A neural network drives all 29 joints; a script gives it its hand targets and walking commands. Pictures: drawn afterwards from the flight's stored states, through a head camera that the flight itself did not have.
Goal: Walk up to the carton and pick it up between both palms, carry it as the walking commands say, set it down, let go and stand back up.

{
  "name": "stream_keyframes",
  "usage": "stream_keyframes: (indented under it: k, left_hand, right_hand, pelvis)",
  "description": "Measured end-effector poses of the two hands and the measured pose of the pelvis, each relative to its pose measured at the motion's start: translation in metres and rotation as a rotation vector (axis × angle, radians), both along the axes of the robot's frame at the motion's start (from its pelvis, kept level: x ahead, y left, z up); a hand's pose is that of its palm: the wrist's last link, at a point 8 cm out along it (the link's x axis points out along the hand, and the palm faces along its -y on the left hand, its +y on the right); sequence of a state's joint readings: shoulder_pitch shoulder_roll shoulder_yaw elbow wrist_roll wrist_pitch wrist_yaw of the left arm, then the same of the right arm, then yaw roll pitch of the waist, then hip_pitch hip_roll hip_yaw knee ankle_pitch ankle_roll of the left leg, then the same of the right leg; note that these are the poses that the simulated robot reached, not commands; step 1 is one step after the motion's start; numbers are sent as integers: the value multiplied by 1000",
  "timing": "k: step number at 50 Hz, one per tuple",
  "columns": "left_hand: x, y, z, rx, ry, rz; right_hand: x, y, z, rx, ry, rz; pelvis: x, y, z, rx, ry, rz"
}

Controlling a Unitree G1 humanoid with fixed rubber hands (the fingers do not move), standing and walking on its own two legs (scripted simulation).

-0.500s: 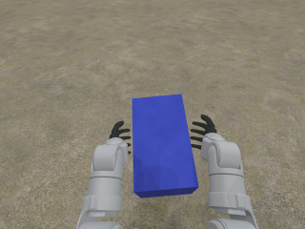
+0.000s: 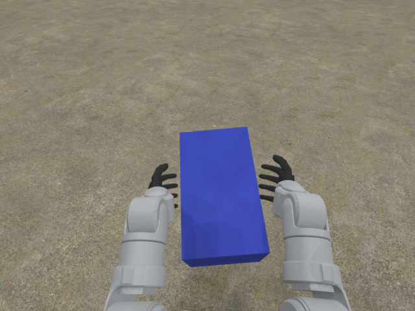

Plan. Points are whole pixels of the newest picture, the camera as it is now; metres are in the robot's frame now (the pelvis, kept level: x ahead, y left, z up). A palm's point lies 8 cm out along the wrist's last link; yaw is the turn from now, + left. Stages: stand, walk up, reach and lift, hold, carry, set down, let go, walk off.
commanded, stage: carry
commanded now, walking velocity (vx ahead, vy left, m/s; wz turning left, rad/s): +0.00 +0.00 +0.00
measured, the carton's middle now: (219, 196) +0.37 +0.01 -0.01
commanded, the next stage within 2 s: hold in 0.10 s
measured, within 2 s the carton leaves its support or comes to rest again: neither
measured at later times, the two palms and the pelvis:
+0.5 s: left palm (176, 194) +0.33 +0.10 +0.06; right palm (297, 202) +0.31 -0.14 +0.07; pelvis +0.00 +0.01 +0.00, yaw -2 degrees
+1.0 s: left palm (178, 205) +0.33 +0.10 +0.02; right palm (294, 223) +0.29 -0.14 +0.02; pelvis +0.01 +0.02 +0.00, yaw -4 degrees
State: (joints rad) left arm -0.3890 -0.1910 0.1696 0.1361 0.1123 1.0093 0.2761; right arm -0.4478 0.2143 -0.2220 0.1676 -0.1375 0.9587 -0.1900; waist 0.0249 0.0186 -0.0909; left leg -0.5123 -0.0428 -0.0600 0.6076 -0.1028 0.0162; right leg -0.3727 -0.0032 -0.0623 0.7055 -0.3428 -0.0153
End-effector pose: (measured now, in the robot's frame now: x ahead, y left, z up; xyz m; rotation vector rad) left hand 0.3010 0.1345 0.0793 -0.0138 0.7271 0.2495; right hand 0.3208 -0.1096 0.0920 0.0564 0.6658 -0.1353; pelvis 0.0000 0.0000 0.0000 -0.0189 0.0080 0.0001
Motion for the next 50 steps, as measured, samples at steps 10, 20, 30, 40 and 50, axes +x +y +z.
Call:
stream_keyframes:
  k: [10, 20, 30, 40, 50]
  left_hand:
    - [1, -2, -16, 19, 3, -7]
    - [13, -34, -33, -19, -30, -95]
    - [30, -29, -20, -47, -66, -90]
    - [30, -33, -36, -22, -39, -128]
    - [27, -31, -62, -45, 1, -117]
  right_hand:
    - [2, 1, -14, -41, -1, 15]
    - [-13, -30, -24, -123, -25, -89]
    - [-15, -26, -26, -112, -25, -116]
    - [-21, -28, -40, -80, 11, -160]
    - [-28, -30, -69, 6, 53, -168]
  pelvis:
    - [1, -1, 0, 2, -10, -1]
    - [0, 0, 1, 6, -45, -10]
    - [5, 13, 2, 11, -71, -54]
    - [7, 20, 2, 12, -72, -73]
    - [9, 19, 2, 15, -69, -76]
